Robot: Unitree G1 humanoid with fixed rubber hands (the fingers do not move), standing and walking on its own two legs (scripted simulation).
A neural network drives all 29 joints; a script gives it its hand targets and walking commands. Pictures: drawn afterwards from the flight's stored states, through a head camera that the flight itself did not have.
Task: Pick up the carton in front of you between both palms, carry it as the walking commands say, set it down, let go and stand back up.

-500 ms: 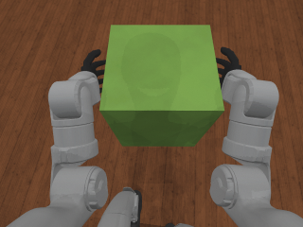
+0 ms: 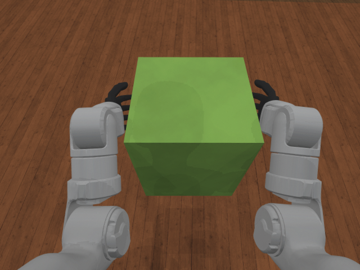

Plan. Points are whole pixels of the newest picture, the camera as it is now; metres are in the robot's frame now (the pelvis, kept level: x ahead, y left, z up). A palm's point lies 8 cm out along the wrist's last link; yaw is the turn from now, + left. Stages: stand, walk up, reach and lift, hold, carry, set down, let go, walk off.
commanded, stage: carry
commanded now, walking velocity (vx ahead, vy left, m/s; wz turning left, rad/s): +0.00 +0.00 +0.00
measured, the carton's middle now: (189, 133) +0.39 -0.01 +0.08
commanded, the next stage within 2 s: none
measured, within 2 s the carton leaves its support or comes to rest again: neither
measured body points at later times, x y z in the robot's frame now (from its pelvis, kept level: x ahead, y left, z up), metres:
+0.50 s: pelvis +0.03 +0.01 -0.01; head +0.03 +0.00 +0.44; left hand +0.39 +0.17 +0.11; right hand +0.40 -0.13 +0.11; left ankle -0.01 +0.11 -0.74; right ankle +0.00 -0.09 -0.73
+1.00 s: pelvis +0.00 +0.01 +0.00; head -0.02 +0.00 +0.45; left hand +0.36 +0.17 +0.12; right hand +0.37 -0.14 +0.12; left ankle -0.02 +0.11 -0.74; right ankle +0.00 -0.09 -0.73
